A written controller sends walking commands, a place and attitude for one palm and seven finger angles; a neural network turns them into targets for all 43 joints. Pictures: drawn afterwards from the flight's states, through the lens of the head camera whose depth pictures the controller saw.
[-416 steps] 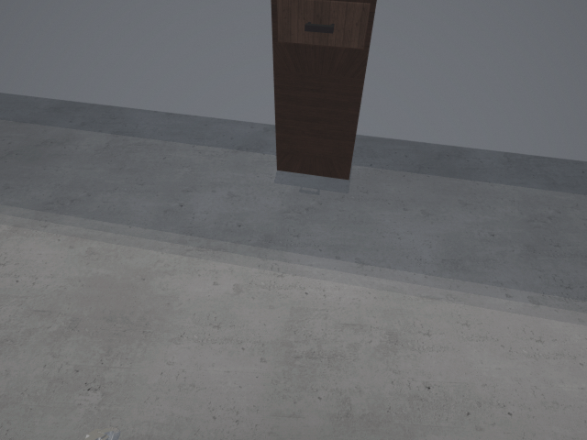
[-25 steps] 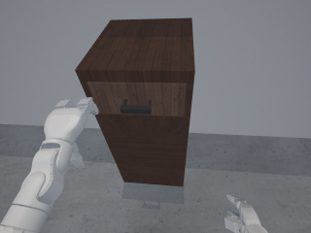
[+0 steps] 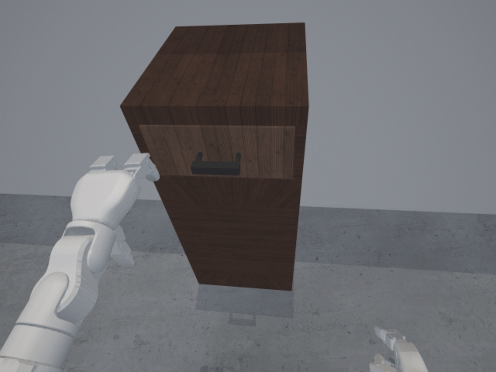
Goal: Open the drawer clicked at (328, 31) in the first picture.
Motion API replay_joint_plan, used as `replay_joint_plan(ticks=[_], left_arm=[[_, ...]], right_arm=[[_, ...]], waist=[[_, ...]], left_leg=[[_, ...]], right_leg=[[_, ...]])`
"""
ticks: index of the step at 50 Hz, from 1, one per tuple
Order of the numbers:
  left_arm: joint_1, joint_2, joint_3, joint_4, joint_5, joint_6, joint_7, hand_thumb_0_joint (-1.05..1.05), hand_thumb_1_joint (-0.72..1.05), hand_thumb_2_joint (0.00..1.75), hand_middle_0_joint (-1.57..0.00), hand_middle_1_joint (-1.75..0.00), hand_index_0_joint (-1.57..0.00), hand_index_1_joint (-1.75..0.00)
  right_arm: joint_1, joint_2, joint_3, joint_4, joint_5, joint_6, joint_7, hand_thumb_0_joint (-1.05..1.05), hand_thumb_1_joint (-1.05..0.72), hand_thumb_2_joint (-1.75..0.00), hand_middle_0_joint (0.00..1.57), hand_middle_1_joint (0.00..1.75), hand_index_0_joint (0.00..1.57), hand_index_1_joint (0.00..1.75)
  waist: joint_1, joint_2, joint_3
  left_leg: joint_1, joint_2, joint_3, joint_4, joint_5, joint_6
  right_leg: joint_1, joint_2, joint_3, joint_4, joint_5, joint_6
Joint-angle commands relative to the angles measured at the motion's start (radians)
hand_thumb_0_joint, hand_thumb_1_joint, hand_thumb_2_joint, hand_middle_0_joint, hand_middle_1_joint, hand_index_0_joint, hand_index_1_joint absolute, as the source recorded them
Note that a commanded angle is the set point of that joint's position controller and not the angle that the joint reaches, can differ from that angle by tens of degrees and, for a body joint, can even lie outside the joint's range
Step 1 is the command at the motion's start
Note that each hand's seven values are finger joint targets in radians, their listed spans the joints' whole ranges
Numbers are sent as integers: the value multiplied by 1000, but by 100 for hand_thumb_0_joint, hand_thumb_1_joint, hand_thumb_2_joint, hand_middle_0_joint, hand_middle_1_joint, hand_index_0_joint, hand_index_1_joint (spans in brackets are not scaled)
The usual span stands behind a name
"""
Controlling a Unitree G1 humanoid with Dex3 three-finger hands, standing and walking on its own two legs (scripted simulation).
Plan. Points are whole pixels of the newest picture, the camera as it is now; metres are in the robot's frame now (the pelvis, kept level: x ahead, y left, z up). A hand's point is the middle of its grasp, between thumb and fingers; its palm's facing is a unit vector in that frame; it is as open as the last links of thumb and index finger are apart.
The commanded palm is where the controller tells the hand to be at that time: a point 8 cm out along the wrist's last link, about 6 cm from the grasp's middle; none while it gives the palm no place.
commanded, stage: move the hooked fingers above the handle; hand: left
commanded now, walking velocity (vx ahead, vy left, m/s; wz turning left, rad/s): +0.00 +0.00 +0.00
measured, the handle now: (217, 162) +0.55 +0.16 +0.00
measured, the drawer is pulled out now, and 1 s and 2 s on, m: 0.00 0.00 0.00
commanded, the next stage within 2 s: none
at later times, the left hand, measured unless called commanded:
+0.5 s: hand (159, 193) +0.37 +0.21 +0.09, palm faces +0.04 -0.07 -1.00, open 13.8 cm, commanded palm +0.35 +0.22 +0.15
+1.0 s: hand (180, 178) +0.43 +0.20 +0.07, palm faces -0.01 -0.07 -1.00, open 13.8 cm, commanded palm +0.41 +0.20 +0.13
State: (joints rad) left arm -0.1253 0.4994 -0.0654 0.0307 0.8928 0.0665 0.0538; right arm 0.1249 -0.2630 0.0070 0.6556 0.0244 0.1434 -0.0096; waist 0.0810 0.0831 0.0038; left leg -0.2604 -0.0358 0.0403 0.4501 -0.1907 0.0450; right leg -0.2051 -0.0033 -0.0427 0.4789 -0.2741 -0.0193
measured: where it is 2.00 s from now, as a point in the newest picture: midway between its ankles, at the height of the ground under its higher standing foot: outside the picture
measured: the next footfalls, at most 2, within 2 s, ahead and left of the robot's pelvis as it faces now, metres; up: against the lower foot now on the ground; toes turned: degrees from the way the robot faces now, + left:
none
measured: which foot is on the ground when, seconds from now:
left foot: down 0.00-1.00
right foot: down 0.00-1.00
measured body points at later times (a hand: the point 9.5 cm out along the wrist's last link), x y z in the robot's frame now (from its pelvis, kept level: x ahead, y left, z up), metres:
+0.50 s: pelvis +0.01 -0.01 +0.00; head +0.03 -0.04 +0.45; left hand +0.36 +0.21 +0.15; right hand +0.18 -0.25 -0.12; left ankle +0.03 +0.09 -0.74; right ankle -0.01 -0.11 -0.74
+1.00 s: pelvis +0.04 -0.01 -0.01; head +0.07 -0.04 +0.44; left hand +0.42 +0.20 +0.12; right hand +0.17 -0.27 -0.14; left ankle +0.03 +0.09 -0.74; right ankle -0.01 -0.11 -0.74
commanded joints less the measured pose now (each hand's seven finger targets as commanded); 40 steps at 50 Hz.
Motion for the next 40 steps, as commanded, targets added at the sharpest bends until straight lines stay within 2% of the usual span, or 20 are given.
replay_joint_plan(ticks=[1,2,4,6,10,12,15,17,21,24,26,28,29,31,33,34,35,37,39,40], left_arm=[[-282,198,116,-189,2,10,14,0,-50,30,-30,-120,-30,-120],[-298,185,100,-185,2,8,8,0,-50,30,-30,-120,-30,-120],[-314,195,111,-150,7,5,0,0,-50,30,-30,-120,-30,-120],[-366,179,88,-125,10,-6,1,0,-50,30,-30,-120,-30,-120],[-445,209,106,-102,29,-26,22,0,-50,30,-30,-120,-30,-120],[-453,194,97,-85,31,-31,33,0,-50,30,-30,-120,-30,-120],[-498,167,67,-31,30,-22,41,0,-50,30,-30,-120,-30,-120],[-489,188,86,9,33,-9,44,0,-50,30,-30,-120,-30,-120],[-517,168,62,20,39,-1,41,0,-50,30,-30,-120,-30,-120],[-537,176,69,77,40,3,37,0,-50,30,-30,-120,-30,-120],[-574,163,50,64,41,-6,40,0,-50,30,-30,-120,-30,-120],[-575,171,61,51,45,-15,49,0,-50,30,-30,-120,-30,-120],[-570,187,81,70,48,-15,54,0,-50,30,-30,-120,-30,-120],[-597,159,57,108,48,-12,64,0,-50,30,-30,-120,-30,-120],[-595,166,67,105,52,-8,77,0,-50,30,-30,-120,-30,-120],[-594,189,91,114,58,-5,82,0,-50,30,-30,-120,-30,-120],[-609,165,65,117,56,0,87,0,-50,30,-30,-120,-30,-120],[-600,179,83,141,58,11,93,0,-50,30,-30,-120,-30,-120],[-618,181,81,193,62,26,90,0,-50,30,-30,-120,-30,-120],[-646,163,55,186,63,28,87,0,-50,30,-30,-120,-30,-120]], right_arm=[[-157,-99,-32,-168,1,-46,-11,0,-90,-90,20,30,20,30],[-157,-100,-31,-168,-1,-45,-13,0,-90,-90,20,30,20,30],[-151,-102,-30,-164,0,-44,-17,0,-90,-90,20,30,20,30],[-139,-99,-27,-158,0,-47,-21,0,-90,-90,20,30,20,30],[-129,-96,-29,-152,-2,-50,-26,0,-90,-90,20,30,20,30],[-122,-94,-32,-149,-1,-51,-27,0,-90,-90,20,30,20,30],[-108,-95,-33,-145,2,-49,-26,0,-90,-90,20,30,20,30],[-101,-100,-35,-142,3,-44,-29,0,-90,-90,20,30,20,30],[-91,-101,-42,-152,5,-37,-27,0,-90,-90,20,30,20,30],[-74,-109,-45,-147,6,-30,-31,0,-90,-90,20,30,20,30],[-61,-108,-48,-149,8,-30,-31,0,-90,-90,20,30,20,30],[-48,-108,-55,-150,5,-30,-30,0,-90,-90,20,30,20,30],[-44,-111,-57,-149,4,-29,-31,0,-90,-90,20,30,20,30],[-28,-110,-60,-138,9,-27,-30,0,-90,-90,20,30,20,30],[-18,-111,-63,-138,8,-26,-27,0,-90,-90,20,30,20,30],[-19,-116,-67,-138,8,-23,-25,0,-90,-90,20,30,20,30],[-14,-113,-66,-138,9,-23,-24,0,-90,-90,20,30,20,30],[-5,-115,-70,-132,9,-20,-24,0,-90,-90,20,30,20,30],[-1,-120,-68,-130,12,-12,-25,0,-90,-90,20,30,20,30],[2,-118,-66,-132,13,-13,-27,0,-90,-90,20,30,20,30]], waist=[[-4,-53,-221],[-9,-55,-217],[-14,-87,-205],[-22,-81,-195],[-18,-64,-245],[-16,-39,-262],[-28,-66,-262],[-23,-74,-272],[-28,-57,-297],[-36,-97,-286],[-39,-70,-306],[-34,-70,-356],[-33,-81,-358],[-45,-85,-335],[-37,-76,-369],[-35,-85,-380],[-40,-80,-380],[-40,-85,-388],[-48,-109,-366],[-53,-93,-374]], left_leg=[[126,5,-53,-65,133,-10],[126,5,-50,-63,128,-9],[115,5,-48,-59,118,-7],[109,4,-46,-56,106,-6],[117,-3,-41,-37,121,-5],[119,-5,-41,-30,144,-7],[107,-4,-38,-18,146,-5],[95,-6,-31,-11,159,-2],[95,-5,-32,7,193,-1],[71,-5,-27,15,180,1],[78,-5,-29,23,195,3],[90,-6,-30,40,242,5],[79,-7,-31,44,248,4],[70,-2,-28,50,240,5],[74,-4,-27,62,287,5],[68,-4,-28,65,294,3],[65,-5,-25,69,298,5],[64,-2,-21,75,307,6],[33,-6,-20,74,284,5],[38,-5,-18,78,289,7]], right_leg=[[15,20,31,-87,112,-15],[9,19,31,-88,112,-14],[-2,24,32,-93,103,-12],[-18,19,28,-90,94,-12],[-9,18,38,-80,111,-14],[-9,19,37,-68,138,-17],[-21,18,37,-61,151,-15],[-6,17,43,-57,182,-14],[-9,18,42,-35,219,-18],[-17,19,44,-32,219,-13],[-26,18,44,-18,236,-15],[-11,18,48,1,291,-16],[-6,22,47,5,293,-16],[-36,21,42,9,291,-15],[-20,22,44,26,341,-17],[-13,24,44,29,342,-17],[-16,21,44,33,357,-15],[-15,22,46,37,375,-14],[-15,23,44,37,363,-14],[-20,22,46,40,374,-13]])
